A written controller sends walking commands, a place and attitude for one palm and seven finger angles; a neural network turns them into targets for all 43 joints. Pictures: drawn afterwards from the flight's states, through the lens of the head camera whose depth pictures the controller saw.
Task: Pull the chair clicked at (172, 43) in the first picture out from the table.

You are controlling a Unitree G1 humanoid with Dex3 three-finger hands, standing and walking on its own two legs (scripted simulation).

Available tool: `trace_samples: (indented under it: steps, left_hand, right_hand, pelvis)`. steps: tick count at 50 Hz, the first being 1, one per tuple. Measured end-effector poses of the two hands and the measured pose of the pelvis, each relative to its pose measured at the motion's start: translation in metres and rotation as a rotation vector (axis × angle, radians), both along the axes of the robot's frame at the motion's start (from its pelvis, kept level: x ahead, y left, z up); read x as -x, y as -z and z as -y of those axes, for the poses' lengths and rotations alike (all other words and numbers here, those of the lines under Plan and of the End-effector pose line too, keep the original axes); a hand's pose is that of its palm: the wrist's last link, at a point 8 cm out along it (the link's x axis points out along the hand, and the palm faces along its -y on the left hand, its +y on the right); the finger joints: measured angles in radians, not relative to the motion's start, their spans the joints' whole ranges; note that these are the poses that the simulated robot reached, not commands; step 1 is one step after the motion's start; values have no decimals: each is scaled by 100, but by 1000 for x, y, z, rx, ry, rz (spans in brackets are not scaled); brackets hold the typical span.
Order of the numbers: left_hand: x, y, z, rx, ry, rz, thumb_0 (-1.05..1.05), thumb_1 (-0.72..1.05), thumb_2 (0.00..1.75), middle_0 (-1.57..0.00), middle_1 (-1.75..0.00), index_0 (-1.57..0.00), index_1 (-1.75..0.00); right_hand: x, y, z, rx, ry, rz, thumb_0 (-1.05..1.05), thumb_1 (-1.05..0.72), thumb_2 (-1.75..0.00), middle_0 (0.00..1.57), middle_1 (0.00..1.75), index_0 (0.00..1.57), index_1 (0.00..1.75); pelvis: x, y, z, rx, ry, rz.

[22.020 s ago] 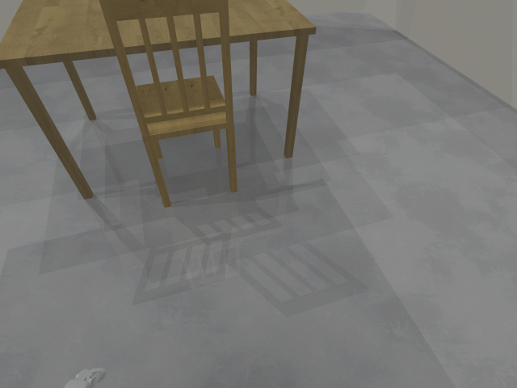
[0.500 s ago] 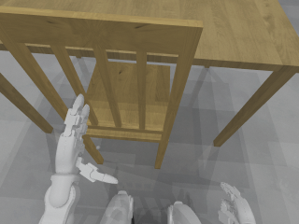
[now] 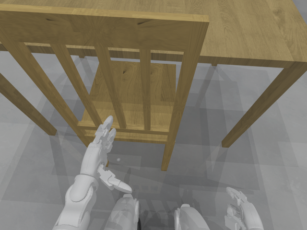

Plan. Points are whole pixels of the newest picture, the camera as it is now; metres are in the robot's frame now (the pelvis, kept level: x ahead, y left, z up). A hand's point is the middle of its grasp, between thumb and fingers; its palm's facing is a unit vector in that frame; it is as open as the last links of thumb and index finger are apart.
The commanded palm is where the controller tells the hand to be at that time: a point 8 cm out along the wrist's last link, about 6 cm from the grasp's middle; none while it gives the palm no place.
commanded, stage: aim the fingers beside a spindle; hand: left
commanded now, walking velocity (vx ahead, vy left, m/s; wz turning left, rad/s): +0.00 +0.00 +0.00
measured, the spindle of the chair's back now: (115, 97) +0.45 +0.12 +0.05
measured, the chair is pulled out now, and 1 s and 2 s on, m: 0.00 0.00 0.00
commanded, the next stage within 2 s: push the fingers through the gap in 0.76 s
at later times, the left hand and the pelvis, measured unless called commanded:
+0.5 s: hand (118, 156) +0.29 +0.09 +0.04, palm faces -0.13 -0.99 +0.01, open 16.9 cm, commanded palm +0.28 +0.18 +0.04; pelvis +0.01 +0.00 +0.01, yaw -1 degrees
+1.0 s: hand (100, 141) +0.32 +0.14 +0.04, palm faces -0.04 -1.00 -0.07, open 17.0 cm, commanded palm +0.30 +0.18 +0.04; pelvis +0.00 +0.00 +0.00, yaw +0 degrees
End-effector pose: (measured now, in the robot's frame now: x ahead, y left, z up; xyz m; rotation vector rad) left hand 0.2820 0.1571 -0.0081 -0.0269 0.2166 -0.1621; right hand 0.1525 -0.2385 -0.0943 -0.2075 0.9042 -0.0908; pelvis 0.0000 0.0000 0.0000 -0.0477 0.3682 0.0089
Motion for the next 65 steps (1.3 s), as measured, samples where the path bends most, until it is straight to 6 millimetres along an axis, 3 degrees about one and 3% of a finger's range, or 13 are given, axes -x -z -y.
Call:
trace_samples:
  steps: [4,10,14,20,23,28,32,37,41,46,54,61,65]
  left_hand:
    - [12,-2,28,37,61,18,-2,-50,30,-6,-8,-5,-8]
    - [-7,-77,-24,-89,-164,366,-2,-50,30,-7,-8,-6,-8]
    - [-18,-52,-41,-112,-157,221,-1,-50,30,-6,-8,-5,-8]
    - [12,9,17,42,51,-62,-2,-50,30,-5,-8,-4,-8]
    - [15,-20,22,40,28,82,-2,-50,30,-6,-8,-5,-8]
    - [-3,-80,-23,-90,-152,377,-2,-50,30,-7,-8,-6,-8]
    - [-11,-50,-37,-98,-148,213,-1,-50,30,-6,-8,-5,-8]
    - [22,7,4,26,14,-69,-2,-50,30,-5,-8,-4,-8]
    - [29,-24,9,22,-2,104,-2,-50,30,-6,-8,-5,-8]
    - [2,-78,-33,-99,-151,402,-2,-50,30,-7,-8,-6,-8]
    - [-21,-14,-11,-18,13,-5,-2,-50,30,-5,-8,-5,-8]
    - [-36,-59,-15,-7,-96,291,-2,-50,30,-7,-8,-6,-8]
    - [-57,-48,-29,-71,-98,288,-2,-50,30,-8,-8,-6,-8]
  right_hand:
    - [0,-8,5,43,35,30,2,-90,-90,21,30,21,30]
    - [4,-6,4,19,20,-1,1,-91,-90,20,30,20,30]
    - [4,1,1,-17,-2,-28,1,-91,-90,20,30,20,30]
    - [-1,-8,6,29,23,10,2,-90,-90,21,30,21,30]
    - [-1,-13,9,56,40,28,2,-91,-90,21,30,21,30]
    - [-2,-9,5,23,14,12,1,-91,-90,20,30,20,30]
    - [-3,-2,1,-22,-5,-3,1,-91,-90,20,30,20,30]
    - [-6,-10,2,8,10,27,2,-91,-90,21,30,21,30]
    - [-5,-15,6,54,24,50,1,-91,-90,21,30,21,30]
    - [-3,-7,3,36,-11,27,1,-91,-90,20,30,20,30]
    - [8,-10,1,22,25,-6,2,-91,-90,21,30,21,30]
    - [18,-17,7,71,34,-22,1,-90,-90,21,30,20,30]
    - [23,-5,9,60,17,-76,1,-91,-90,20,30,20,30]
  pelvis:
    - [-3,0,0,-7,20,-11]
    - [-5,-5,4,-12,21,6]
    - [-3,-4,4,-8,7,8]
    - [-5,-4,1,-4,10,-7]
    - [-7,-4,2,-10,21,-5]
    - [-7,-7,4,-12,18,5]
    - [-4,-4,3,-9,9,10]
    - [-5,-4,1,-6,10,2]
    - [-5,-4,2,-7,18,6]
    - [-1,-2,3,0,5,10]
    - [0,-9,-2,4,3,17]
    - [-6,-11,-3,-1,21,5]
    - [-3,-3,-4,6,13,-5]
